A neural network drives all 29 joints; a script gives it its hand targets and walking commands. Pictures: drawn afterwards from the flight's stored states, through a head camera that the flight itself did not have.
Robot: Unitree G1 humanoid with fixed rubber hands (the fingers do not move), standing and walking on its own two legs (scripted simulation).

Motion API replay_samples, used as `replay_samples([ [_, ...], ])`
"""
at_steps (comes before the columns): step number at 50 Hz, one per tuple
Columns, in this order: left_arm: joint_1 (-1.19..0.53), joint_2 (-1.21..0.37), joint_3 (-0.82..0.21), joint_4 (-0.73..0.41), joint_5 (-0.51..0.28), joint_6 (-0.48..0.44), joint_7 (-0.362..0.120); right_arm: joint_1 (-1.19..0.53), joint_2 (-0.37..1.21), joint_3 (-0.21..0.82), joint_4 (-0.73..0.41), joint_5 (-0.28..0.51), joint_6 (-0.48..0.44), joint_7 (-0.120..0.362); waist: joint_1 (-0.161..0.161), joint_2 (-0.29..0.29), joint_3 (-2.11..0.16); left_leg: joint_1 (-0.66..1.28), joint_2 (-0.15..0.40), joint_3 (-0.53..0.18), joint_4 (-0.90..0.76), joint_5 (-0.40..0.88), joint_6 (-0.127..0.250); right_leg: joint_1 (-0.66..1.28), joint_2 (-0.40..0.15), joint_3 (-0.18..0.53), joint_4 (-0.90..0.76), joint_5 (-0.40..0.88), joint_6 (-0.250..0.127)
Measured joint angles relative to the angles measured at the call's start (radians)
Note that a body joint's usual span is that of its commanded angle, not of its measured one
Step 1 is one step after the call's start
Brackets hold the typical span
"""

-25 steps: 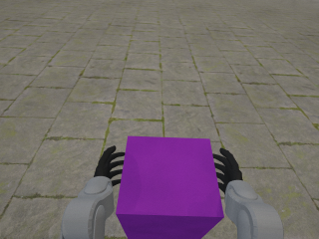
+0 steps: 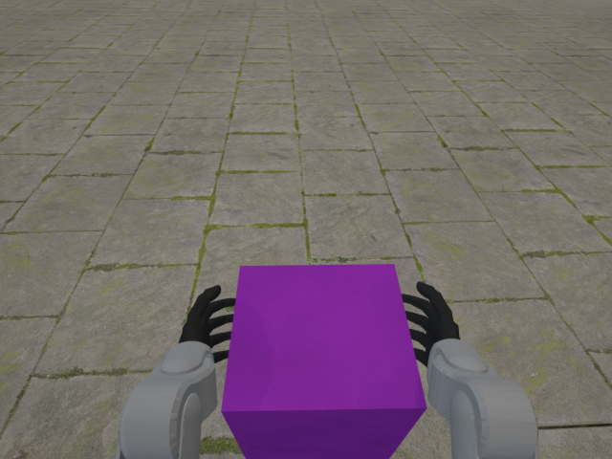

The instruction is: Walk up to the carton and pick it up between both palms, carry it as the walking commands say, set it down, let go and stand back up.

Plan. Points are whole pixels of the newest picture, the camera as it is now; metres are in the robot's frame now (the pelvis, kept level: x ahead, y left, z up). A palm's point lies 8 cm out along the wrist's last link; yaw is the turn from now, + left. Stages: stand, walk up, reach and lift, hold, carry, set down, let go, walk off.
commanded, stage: carry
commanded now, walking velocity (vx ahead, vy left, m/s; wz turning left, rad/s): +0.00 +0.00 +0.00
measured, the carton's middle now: (317, 373) +0.25 +0.00 +0.02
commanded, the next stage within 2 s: none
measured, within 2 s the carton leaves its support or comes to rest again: neither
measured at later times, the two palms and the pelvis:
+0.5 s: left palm (202, 337) +0.26 +0.13 +0.10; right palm (439, 338) +0.26 -0.14 +0.10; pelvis +0.01 +0.00 +0.00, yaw +0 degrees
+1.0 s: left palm (216, 320) +0.28 +0.12 +0.10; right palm (444, 321) +0.28 -0.15 +0.10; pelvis +0.03 -0.01 +0.00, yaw +0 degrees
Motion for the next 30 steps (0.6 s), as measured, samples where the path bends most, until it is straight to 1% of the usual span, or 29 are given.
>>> replay_samples([
  [8, -0.004, 0.000, -0.003, -0.018, -0.002, -0.002, 0.002, 0.005, 0.000, 0.002, -0.021, -0.001, -0.008, 0.002, 0.009, -0.008, 0.009, -0.006, -0.007, 0.004, -0.019, 0.011, 0.007, -0.009, -0.005, 0.003, -0.013, 0.010, 0.006],
  [30, -0.014, 0.000, 0.001, -0.009, 0.001, -0.009, -0.006, -0.003, 0.000, 0.004, -0.019, -0.010, -0.009, 0.002, -0.002, 0.001, 0.006, 0.001, 0.002, 0.005, 0.004, -0.022, -0.001, 0.006, 0.002, 0.007, -0.014, -0.013, 0.000],
])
